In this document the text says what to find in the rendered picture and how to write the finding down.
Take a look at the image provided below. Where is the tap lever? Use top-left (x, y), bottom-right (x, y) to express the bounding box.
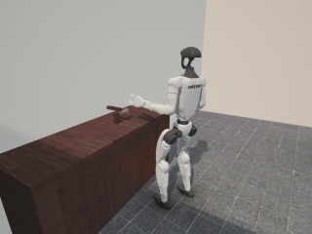
top-left (118, 108), bottom-right (129, 114)

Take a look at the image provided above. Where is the left robot hand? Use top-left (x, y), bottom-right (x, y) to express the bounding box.
top-left (129, 94), bottom-right (144, 108)

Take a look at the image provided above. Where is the left robot forearm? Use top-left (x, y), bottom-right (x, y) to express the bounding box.
top-left (142, 100), bottom-right (171, 115)

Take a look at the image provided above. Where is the counter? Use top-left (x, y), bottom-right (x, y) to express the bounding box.
top-left (0, 105), bottom-right (170, 234)

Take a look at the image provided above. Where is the humanoid robot torso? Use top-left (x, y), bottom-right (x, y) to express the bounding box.
top-left (173, 72), bottom-right (202, 138)

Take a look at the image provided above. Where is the left robot foot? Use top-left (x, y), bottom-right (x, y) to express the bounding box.
top-left (153, 194), bottom-right (172, 211)

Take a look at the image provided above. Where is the right robot upper arm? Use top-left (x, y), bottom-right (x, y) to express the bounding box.
top-left (197, 76), bottom-right (207, 108)

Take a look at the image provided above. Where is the left robot upper arm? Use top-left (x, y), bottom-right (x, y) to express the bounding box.
top-left (166, 76), bottom-right (182, 115)

